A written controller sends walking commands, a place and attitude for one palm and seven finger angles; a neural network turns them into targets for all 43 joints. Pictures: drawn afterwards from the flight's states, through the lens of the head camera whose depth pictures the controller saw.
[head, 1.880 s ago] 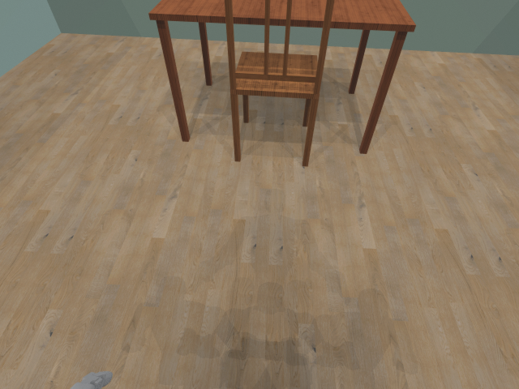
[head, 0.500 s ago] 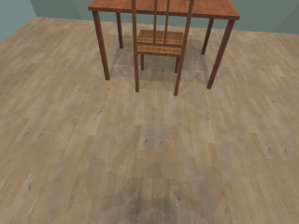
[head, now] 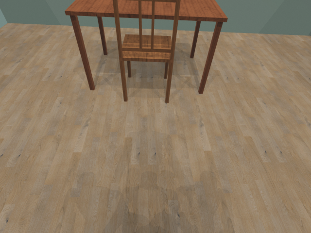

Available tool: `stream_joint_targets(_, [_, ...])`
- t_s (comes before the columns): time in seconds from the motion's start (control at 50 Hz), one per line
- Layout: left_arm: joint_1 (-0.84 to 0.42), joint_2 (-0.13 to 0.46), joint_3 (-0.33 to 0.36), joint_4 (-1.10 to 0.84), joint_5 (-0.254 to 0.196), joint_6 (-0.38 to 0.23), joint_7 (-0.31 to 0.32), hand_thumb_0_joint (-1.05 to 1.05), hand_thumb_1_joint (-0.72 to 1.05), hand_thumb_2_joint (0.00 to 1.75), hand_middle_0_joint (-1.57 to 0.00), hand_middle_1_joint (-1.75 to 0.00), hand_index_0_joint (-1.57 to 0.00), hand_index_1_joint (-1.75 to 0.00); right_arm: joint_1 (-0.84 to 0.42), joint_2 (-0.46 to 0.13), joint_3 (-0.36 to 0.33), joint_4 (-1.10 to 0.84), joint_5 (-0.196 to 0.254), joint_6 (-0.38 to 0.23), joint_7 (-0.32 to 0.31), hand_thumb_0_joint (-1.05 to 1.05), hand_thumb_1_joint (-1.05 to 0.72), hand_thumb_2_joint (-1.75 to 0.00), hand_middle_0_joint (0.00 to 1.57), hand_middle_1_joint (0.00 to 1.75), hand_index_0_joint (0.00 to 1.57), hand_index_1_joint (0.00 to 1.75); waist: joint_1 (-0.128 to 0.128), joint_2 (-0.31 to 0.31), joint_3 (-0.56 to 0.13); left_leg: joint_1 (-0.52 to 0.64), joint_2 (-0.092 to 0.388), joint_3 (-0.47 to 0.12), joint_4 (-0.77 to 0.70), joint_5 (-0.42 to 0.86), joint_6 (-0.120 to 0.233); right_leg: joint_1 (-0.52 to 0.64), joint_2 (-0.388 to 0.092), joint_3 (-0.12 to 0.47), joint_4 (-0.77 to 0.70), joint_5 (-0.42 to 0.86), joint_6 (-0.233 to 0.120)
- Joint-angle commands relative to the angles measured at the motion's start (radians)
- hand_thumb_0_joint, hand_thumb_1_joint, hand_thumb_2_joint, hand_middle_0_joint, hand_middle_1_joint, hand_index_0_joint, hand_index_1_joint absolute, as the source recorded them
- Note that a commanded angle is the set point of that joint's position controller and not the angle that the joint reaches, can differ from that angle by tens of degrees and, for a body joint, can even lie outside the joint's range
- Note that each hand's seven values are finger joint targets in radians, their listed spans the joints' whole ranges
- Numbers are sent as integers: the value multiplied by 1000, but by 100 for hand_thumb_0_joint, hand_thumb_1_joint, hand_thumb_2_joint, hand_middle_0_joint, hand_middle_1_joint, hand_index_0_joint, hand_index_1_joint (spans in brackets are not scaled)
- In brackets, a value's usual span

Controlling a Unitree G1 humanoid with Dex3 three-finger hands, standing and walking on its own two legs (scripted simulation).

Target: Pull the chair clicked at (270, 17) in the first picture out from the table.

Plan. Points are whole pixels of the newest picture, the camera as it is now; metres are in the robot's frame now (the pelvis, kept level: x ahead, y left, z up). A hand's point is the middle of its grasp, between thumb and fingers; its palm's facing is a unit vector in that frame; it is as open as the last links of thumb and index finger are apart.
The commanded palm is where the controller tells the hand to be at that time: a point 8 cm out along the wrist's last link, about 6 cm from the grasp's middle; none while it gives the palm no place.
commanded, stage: walk to a spot facing it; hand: left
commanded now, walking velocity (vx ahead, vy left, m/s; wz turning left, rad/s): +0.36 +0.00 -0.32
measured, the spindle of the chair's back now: (140, 26) +1.39 +0.21 -0.05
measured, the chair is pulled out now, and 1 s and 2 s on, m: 0.00 0.00 0.00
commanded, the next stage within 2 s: turn to face it in 1.32 s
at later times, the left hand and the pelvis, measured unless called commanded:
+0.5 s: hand (109, 231) +0.17 +0.15 -0.18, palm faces -0.03 -0.99 -0.10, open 7.4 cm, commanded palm none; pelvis +0.19 -0.01 +0.00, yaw -6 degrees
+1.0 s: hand (126, 138) +0.51 +0.16 -0.16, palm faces -0.25 -0.96 -0.12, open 7.4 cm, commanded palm none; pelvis +0.40 +0.01 +0.01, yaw -14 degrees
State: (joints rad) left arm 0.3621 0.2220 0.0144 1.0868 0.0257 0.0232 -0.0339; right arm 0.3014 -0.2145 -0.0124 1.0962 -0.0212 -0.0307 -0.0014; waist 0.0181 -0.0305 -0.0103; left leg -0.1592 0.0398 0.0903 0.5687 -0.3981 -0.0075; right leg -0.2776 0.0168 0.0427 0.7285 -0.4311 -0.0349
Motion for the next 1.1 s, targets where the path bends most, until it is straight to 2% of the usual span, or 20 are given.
stream_joint_targets(0.0, [-236,93,39,-172,-3,-58,5,0,90,90,-20,-30,-20,-30,151,-189,-54,-9,0,-40,-22,0,-90,-90,20,30,20,30,-97,169,173,205,377,-387,-345,199,234,-478,-95,-18,224,-82,8])
stream_joint_targets(0.06, [-127,32,39,-141,-10,-57,-8,0,90,90,-20,-30,-20,-30,44,-180,-53,-29,-10,-41,-23,0,-90,-90,20,30,20,30,-10,155,126,34,295,-147,-270,264,143,-172,-106,-90,-13,-23,5])
stream_joint_targets(0.1, [115,45,49,-49,-4,-61,-5,0,90,90,-20,-30,-20,-30,7,-166,-50,-28,-3,-38,-18,0,-90,-90,20,30,20,30,96,14,8,-105,168,0,13,284,73,200,-8,-177,-184,195,-6])
stream_joint_targets(0.12, [254,123,69,-6,4,-73,10,0,90,90,-20,-30,-20,-30,5,-125,-44,-46,12,-44,-9,0,-90,-90,20,30,20,30,150,-143,-59,-270,95,81,277,219,35,384,-143,22,-266,100,-58])
stream_joint_targets(0.14, [333,214,90,15,-2,-85,27,0,90,90,-20,-30,-20,-30,-24,-60,-29,-88,16,-52,0,0,-90,-90,20,30,20,30,155,-357,-56,-485,5,81,540,-137,6,455,-381,463,-447,100,-158])
stream_joint_targets(0.16, [307,222,88,6,-16,-84,37,0,90,90,-20,-30,-20,-30,-58,-79,-36,-103,10,-52,0,0,-90,-90,20,30,20,30,140,-259,-47,-548,35,-14,660,-163,15,452,-420,561,-494,126,-214])
stream_joint_targets(0.2, [171,170,79,-33,-11,-81,46,0,90,90,-20,-30,-20,-30,-109,-52,-41,-97,7,-48,3,0,-90,-90,20,30,20,30,94,-87,51,-568,96,-54,709,-52,16,275,-395,479,-492,48,-221])
stream_joint_targets(0.26, [31,90,52,-64,5,-85,51,0,90,90,-20,-30,-20,-30,-44,-19,-43,-70,-6,-19,10,0,-90,-90,20,30,20,30,-6,-54,119,-423,124,-45,563,25,-5,19,-318,250,-520,112,-166])
stream_joint_targets(0.3, [11,101,51,-60,7,-90,50,0,90,90,-20,-30,-20,-30,-18,5,-44,-67,-1,-6,18,0,-90,-90,20,30,20,30,-33,-61,118,-371,109,-12,451,79,-16,-14,-271,151,-535,160,-151])
stream_joint_targets(0.42, [45,109,59,-34,3,-95,46,0,90,90,-20,-30,-20,-30,-120,5,-44,-131,5,-29,33,0,-90,-90,20,30,20,30,-4,-93,106,-295,71,27,140,168,-10,76,-237,87,-499,219,-124])
stream_joint_targets(0.48, [23,101,62,-33,-3,-88,44,0,90,90,-20,-30,-20,-30,-22,-30,-56,-103,2,-43,21,0,-90,-90,20,30,20,30,-63,-19,83,-43,29,61,-3,213,-1,-1,-193,38,-366,250,-90])
stream_joint_targets(0.5, [23,74,57,-36,-4,-86,40,0,90,90,-20,-30,-20,-30,97,-76,-68,-68,-1,-49,11,0,-90,-90,20,30,20,30,-109,81,21,126,49,16,-48,167,13,-57,-138,4,-174,303,-68])
stream_joint_targets(0.52, [50,17,53,-54,-13,-82,33,0,90,90,-20,-30,-20,-30,229,-183,-97,-41,-19,-54,-1,0,-90,-90,20,30,20,30,-148,313,-49,284,278,-312,-179,17,85,-224,-30,-100,139,105,-19])
stream_joint_targets(0.54, [35,0,47,-87,-9,-84,31,0,90,90,-20,-30,-20,-30,298,-235,-103,-28,-14,-44,-4,0,-90,-90,20,30,20,30,-146,417,-71,293,441,-574,-357,-85,148,-343,28,-99,409,-150,1])
stream_joint_targets(0.56, [-3,34,54,-84,1,-82,36,0,90,90,-20,-30,-20,-30,222,-189,-90,-38,-10,-36,-10,0,-90,-90,20,30,20,30,-124,309,-25,202,434,-573,-396,-192,150,-368,-35,-19,520,-92,-11])
stream_joint_targets(0.6, [-50,21,56,-72,2,-79,21,0,90,90,-20,-30,-20,-30,88,-88,-65,-76,-2,-46,-14,0,-90,-90,20,30,20,30,-71,127,89,41,385,-414,-401,-91,144,-403,-112,-16,574,79,-3])
stream_joint_targets(0.68, [8,-40,59,-45,13,-41,16,0,90,90,-20,-30,-20,-30,69,-8,-53,-57,-1,-72,-22,0,-90,-90,20,30,20,30,-5,119,87,-39,266,-96,-398,191,84,-323,-127,-30,505,229,30])
stream_joint_targets(0.84, [-137,-30,60,-97,10,-18,7,0,90,90,-20,-30,-20,-30,183,-12,-40,-4,6,-76,-31,0,-90,-90,20,30,20,30,-21,120,129,132,258,35,-395,488,79,-475,-137,-79,318,334,50])
stream_joint_targets(1.0, [-340,-44,40,-156,2,-35,3,0,90,90,-20,-30,-20,-30,312,-16,-35,66,-7,-60,-35,0,-90,-90,20,30,20,30,-87,148,180,264,283,116,-333,763,111,-400,-84,-200,-5,249,-5])
stream_joint_targets(1.08, [-133,-8,55,-107,6,-55,10,0,90,90,-20,-30,-20,-30,249,-70,-45,54,-1,-53,-36,0,-90,-90,20,30,20,30,19,175,31,294,286,179,-43,1164,92,-108,8,-253,-107,178,-68])
